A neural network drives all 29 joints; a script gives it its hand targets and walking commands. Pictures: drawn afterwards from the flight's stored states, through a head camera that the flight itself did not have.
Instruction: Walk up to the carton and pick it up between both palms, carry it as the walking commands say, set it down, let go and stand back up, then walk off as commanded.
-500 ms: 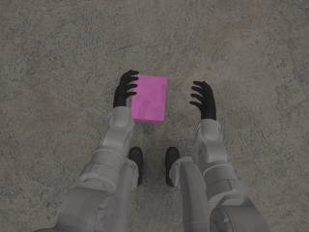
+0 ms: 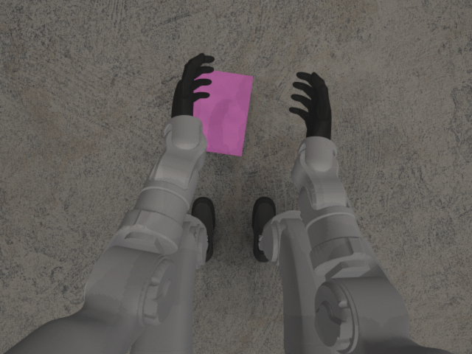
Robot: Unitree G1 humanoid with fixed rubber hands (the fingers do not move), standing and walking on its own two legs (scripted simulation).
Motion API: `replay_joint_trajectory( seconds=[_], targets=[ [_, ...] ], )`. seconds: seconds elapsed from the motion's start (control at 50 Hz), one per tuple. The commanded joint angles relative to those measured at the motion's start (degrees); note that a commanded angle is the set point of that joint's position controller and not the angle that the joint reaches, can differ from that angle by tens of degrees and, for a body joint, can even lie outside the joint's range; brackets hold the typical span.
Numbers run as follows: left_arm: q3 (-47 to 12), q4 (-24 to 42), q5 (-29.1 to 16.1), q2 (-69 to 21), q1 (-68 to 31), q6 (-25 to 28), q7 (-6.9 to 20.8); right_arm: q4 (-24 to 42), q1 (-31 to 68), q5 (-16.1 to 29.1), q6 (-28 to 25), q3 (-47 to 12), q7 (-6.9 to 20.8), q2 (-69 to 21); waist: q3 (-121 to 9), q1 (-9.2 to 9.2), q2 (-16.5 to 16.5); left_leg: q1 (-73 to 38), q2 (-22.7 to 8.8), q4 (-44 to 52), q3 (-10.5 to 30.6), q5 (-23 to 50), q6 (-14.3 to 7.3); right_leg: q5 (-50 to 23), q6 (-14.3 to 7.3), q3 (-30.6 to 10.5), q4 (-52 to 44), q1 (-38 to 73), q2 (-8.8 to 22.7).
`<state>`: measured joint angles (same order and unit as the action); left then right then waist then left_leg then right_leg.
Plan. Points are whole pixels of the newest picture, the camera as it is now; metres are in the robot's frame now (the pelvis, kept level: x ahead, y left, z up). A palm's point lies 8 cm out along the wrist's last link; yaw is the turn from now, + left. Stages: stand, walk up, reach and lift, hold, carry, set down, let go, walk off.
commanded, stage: set down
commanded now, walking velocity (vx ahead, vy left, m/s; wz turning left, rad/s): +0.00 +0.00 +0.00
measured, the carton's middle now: (219, 116) +0.49 +0.03 -0.54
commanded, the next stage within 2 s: none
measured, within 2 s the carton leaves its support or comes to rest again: neither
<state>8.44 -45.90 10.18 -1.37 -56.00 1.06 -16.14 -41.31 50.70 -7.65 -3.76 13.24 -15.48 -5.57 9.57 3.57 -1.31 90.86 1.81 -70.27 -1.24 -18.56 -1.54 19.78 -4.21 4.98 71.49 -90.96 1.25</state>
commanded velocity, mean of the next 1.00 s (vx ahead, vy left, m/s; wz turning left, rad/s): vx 0.00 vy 0.00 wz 0.00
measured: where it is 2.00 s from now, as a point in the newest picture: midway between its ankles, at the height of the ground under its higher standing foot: (233, 240)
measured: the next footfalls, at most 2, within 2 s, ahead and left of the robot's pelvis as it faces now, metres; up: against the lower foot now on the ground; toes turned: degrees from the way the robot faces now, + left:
none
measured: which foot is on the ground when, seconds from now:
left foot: down 0.00-1.00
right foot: down 0.00-1.00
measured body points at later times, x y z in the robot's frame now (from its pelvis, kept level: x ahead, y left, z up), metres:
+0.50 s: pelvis -0.01 +0.00 -0.08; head +0.34 -0.02 +0.20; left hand +0.51 +0.06 -0.25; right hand +0.47 -0.14 -0.26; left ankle +0.11 +0.11 -0.59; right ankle +0.10 -0.08 -0.59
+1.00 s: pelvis -0.01 +0.00 -0.14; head +0.37 -0.03 +0.10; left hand +0.54 +0.05 -0.32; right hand +0.50 -0.14 -0.33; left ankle +0.11 +0.11 -0.59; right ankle +0.10 -0.09 -0.59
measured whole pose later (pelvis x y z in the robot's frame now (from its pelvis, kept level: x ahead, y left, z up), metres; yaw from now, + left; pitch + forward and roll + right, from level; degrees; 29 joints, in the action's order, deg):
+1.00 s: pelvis -0.01 +0.00 -0.14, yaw -2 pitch +43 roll +1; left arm 10.6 -54.4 8.4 5.5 -79.3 -5.5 -15.0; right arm -47.5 73.3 -7.7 4.2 16.9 -14.7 -0.3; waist 15.1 3.0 -1.5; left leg 116.6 1.8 -102.4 -1.1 -28.7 -1.2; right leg 28.6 -4.5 5.0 102.4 -116.7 0.6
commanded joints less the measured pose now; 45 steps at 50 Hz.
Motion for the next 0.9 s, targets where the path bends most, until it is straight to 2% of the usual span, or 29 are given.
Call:
replay_joint_trajectory(
  seconds=[0.0, 0.02, 0.08, 0.12, 0.14, 0.24, 0.28, 0.3, 0.32, 0.34, 0.36, 0.38, 0.4, 0.44, 0.46, 0.48, 0.5, 0.54, 0.58, 0.62, 0.66, 0.68, 0.7, 0.74, 0.76, 0.78, 0.82, 0.84, 0.88],
  targets=[
    [5.01, 2.24, -1.13, -0.14, -18.47, -0.06, -0.25, 4.09, 19.63, 1.32, 1.21, 3.60, -0.81, 2.05, -65.99, -1.11, 0.26, -25.61, 6.63, -5.51, 5.35, 7.90, -0.80, -12.07, 4.93, -9.33, 2.07, 26.30, -9.47],
    [3.62, 2.94, -1.83, -1.25, -18.92, -0.04, -0.11, 6.67, 21.87, 3.05, 1.18, 0.64, -0.84, 0.66, -68.71, -2.40, 0.25, -25.99, 6.69, -6.92, 4.69, 8.36, -1.08, -11.94, 5.00, -9.93, 2.42, 28.05, -9.55],
    [5.19, 3.06, -2.26, 0.61, -21.19, -0.81, -0.43, 4.54, 21.53, 1.55, 2.04, 3.62, -1.50, 2.74, -68.05, -0.58, 0.01, -23.17, 6.79, -8.54, 4.48, 7.37, -0.70, -12.11, 4.91, -9.65, 4.26, 26.84, -9.28],
    [6.62, 1.81, -1.84, 1.24, -22.62, -1.32, -0.29, 2.92, 23.14, 0.79, 2.47, 4.32, -1.38, 3.44, -65.65, -1.25, 0.23, -21.23, 6.85, -9.34, 4.05, 5.05, -0.61, -9.07, 4.97, -9.83, 5.21, 24.37, -9.27],
    [4.43, 3.18, -2.64, 0.41, -24.54, -1.32, -0.27, 3.93, 25.24, 2.49, 2.81, 3.13, -1.28, 2.09, -66.97, -1.67, -1.02, -21.77, 6.81, -10.40, 3.77, 5.19, -0.83, -8.67, 4.93, -9.80, 6.25, 23.88, -9.38],
    [7.25, 0.69, -2.18, 2.53, -26.01, -2.85, -0.67, 2.45, 26.76, 0.83, 4.24, 5.31, -1.73, 4.70, -66.29, -1.25, -0.78, -19.02, 7.09, -12.83, 3.21, 3.20, -0.48, -6.99, 4.99, -9.08, 9.04, 21.98, -9.43],
    [6.36, -0.58, -2.68, 0.95, -27.42, -3.36, -0.65, 0.63, 27.97, 0.76, 4.63, 6.58, -1.43, 6.31, -63.46, -0.07, -2.84, -18.90, 6.90, -13.62, 3.53, 0.28, -0.31, -3.74, 4.66, -8.38, 10.63, 17.66, -9.47],
    [7.43, -1.76, -2.39, 2.27, -28.71, -3.43, -0.45, -0.73, 28.63, 0.34, 4.81, 7.13, -1.10, 6.47, -60.65, 0.16, -2.18, -16.80, 6.73, -14.04, 3.59, -0.59, -0.57, -2.95, 4.51, -8.25, 10.91, 15.68, -9.52],
    [6.28, -1.38, -2.78, 0.57, -28.70, -3.50, -0.32, 0.86, 30.22, 1.06, 4.70, 5.70, -0.92, 5.67, -62.67, -0.70, -2.64, -17.75, 6.96, -14.70, 3.22, 1.30, -0.45, -4.59, 4.49, -7.91, 11.77, 16.06, -9.83],
    [5.82, -0.54, -3.37, 0.66, -29.84, -3.48, 0.01, 0.07, 29.63, 0.51, 4.75, 5.97, -0.65, 5.75, -62.85, 0.99, -1.52, -16.27, 6.88, -15.58, 3.67, 2.32, -0.50, -6.89, 4.40, -7.23, 12.98, 15.67, -10.00],
    [6.67, -1.50, -2.88, 1.28, -30.00, -3.42, 0.00, 0.58, 31.32, 1.01, 4.76, 5.17, -0.43, 5.46, -64.19, -0.51, -1.45, -16.08, 6.80, -16.36, 3.70, 2.01, -0.30, -6.81, 4.50, -7.66, 13.70, 16.99, -9.82],
    [7.35, -1.73, -2.57, 1.65, -30.03, -3.53, -0.16, -0.05, 30.54, 0.46, 4.83, 6.43, -0.49, 6.32, -64.78, -0.36, -2.89, -16.84, 6.86, -16.88, 3.71, 2.73, -0.37, -7.53, 4.50, -7.58, 14.63, 15.56, -9.90],
    [9.31, -2.63, -1.64, 3.42, -29.89, -3.54, -0.33, -1.80, 30.79, 0.47, 5.09, 6.70, -0.32, 7.29, -62.92, -1.60, -1.84, -14.38, 6.86, -17.66, 3.68, 2.41, -0.31, -7.11, 4.68, -7.84, 15.37, 14.63, -9.73],
    [8.43, -2.78, -1.72, 3.72, -32.18, -3.99, -0.54, -1.64, 32.93, 0.72, 5.55, 7.47, -0.03, 7.66, -62.90, -0.60, -3.19, -15.72, 6.87, -18.20, 3.49, 0.98, -0.14, -5.39, 4.30, -7.25, 15.87, 12.33, -9.99],
    [8.67, -2.67, -1.45, 4.36, -32.62, -4.07, -0.41, -2.03, 33.55, 0.64, 5.85, 7.28, 0.03, 7.95, -61.95, -1.29, -3.36, -15.25, 6.91, -18.35, 3.54, 1.04, -0.07, -5.32, 4.48, -7.18, 16.41, 11.46, -10.03],
    [7.34, -1.99, -2.57, 2.76, -33.87, -4.05, -0.07, -0.80, 34.49, 0.71, 5.77, 6.69, 0.05, 7.25, -63.33, 0.01, -2.61, -14.66, 7.04, -19.32, 3.40, 1.67, -0.10, -6.38, 4.33, -7.38, 16.51, 13.03, -10.00],
    [6.42, -0.86, -2.80, 2.55, -34.98, -4.01, 0.15, 0.51, 36.78, 2.10, 5.83, 5.04, 0.49, 6.24, -64.41, -1.49, -2.83, -14.04, 7.04, -20.29, 3.19, 3.14, -0.09, -7.72, 4.36, -7.86, 17.51, 13.17, -9.96],
    [6.73, -2.19, -2.87, 2.68, -35.56, -4.15, 0.16, -1.38, 36.66, 2.28, 5.98, 4.86, 0.72, 6.16, -65.38, -0.61, -2.28, -14.05, 7.02, -21.93, 3.37, 2.93, -0.16, -7.77, 4.52, -7.21, 18.94, 12.16, -9.91],
    [8.05, -4.27, -2.74, 5.23, -35.39, -4.70, -0.20, -0.71, 37.41, 1.49, 6.35, 6.59, 0.35, 9.27, -65.78, -0.89, -4.10, -13.71, 7.15, -22.74, 2.97, 2.77, 0.36, -7.39, 4.39, -7.14, 19.48, 11.46, -9.64],
    [8.16, -2.78, -3.10, 6.00, -37.77, -4.73, 0.21, -0.50, 38.15, 1.07, 6.76, 6.31, 0.07, 9.54, -66.98, -0.40, -1.94, -11.07, 7.39, -23.92, 3.03, 2.77, 0.21, -8.19, 4.89, -7.41, 20.81, 13.58, -9.76],
    [8.12, -4.68, -3.52, 6.38, -38.53, -4.93, 0.18, -3.21, 39.16, 0.81, 7.34, 7.14, 0.18, 8.80, -62.53, -0.46, -2.19, -9.30, 7.54, -23.80, 2.78, 0.56, -0.02, -5.85, 4.90, -7.49, 21.05, 11.56, -9.65],
    [7.71, -3.41, -3.68, 6.64, -40.66, -4.90, 0.37, -4.59, 38.84, 0.15, 7.54, 7.82, 0.34, 8.90, -62.60, 0.59, -1.42, -8.97, 7.39, -24.15, 3.43, -0.30, 0.12, -5.76, 4.66, -7.14, 22.18, 10.89, -9.86],
    [7.62, -4.31, -4.06, 5.91, -40.06, -5.02, 0.50, -4.69, 39.61, 0.88, 7.66, 7.62, 0.72, 9.15, -61.31, -0.22, -2.75, -7.60, 7.23, -24.71, 2.70, -0.51, 0.37, -5.32, 4.35, -7.47, 22.42, 9.99, -9.56],
    [6.83, -4.44, -4.91, 5.76, -41.54, -5.25, 0.91, -1.06, 42.75, 2.06, 7.53, 5.59, 0.78, 8.40, -65.40, -0.17, -1.71, -8.90, 7.33, -26.37, 3.03, 1.95, 0.11, -7.72, 4.75, -7.08, 23.81, 11.36, -9.66],
    [5.02, -4.37, -5.82, 3.95, -42.76, -5.12, 1.17, -1.29, 43.65, 2.40, 7.32, 5.48, 0.94, 8.49, -66.73, 0.68, -3.17, -10.29, 7.33, -26.77, 3.26, 3.36, 0.21, -8.84, 4.66, -6.75, 24.57, 10.46, -9.60],
    [6.13, -5.62, -5.56, 5.34, -42.07, -5.58, 1.22, -0.97, 44.70, 2.35, 7.62, 5.08, 0.84, 9.10, -65.63, 0.02, -1.69, -8.14, 7.35, -27.40, 3.14, 2.36, 0.20, -8.42, 4.62, -7.12, 24.78, 12.37, -9.38],
    [8.15, -7.82, -3.84, 8.97, -41.56, -5.65, 0.78, -5.41, 42.16, 1.16, 8.33, 7.81, 0.66, 11.16, -63.17, -0.61, -3.12, -7.60, 7.33, -28.34, 2.72, 1.29, 0.50, -6.92, 4.83, -7.32, 25.54, 9.44, -9.40],
    [8.23, -6.91, -3.96, 9.02, -43.07, -5.63, 0.96, -2.70, 45.21, 1.61, 8.18, 6.98, 0.93, 10.87, -64.11, -0.83, -1.16, -7.33, 7.23, -28.73, 3.00, 1.48, 0.29, -7.15, 5.10, -7.17, 26.02, 10.02, -9.46],
    [6.92, -5.22, -5.12, 8.48, -45.53, -5.27, 1.00, -4.30, 44.73, 1.79, 8.22, 7.42, 0.90, 10.42, -64.52, 0.31, -2.71, -6.39, 7.22, -29.27, 3.03, 1.89, 0.52, -8.37, 4.73, -6.98, 27.19, 9.68, -9.52]
  ],
)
